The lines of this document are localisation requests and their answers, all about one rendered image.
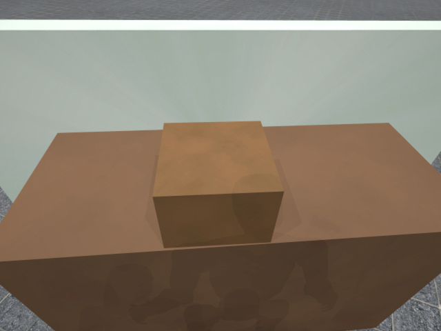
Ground carton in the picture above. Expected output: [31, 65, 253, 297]
[152, 121, 284, 248]

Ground pedestal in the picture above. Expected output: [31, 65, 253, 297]
[0, 123, 441, 331]

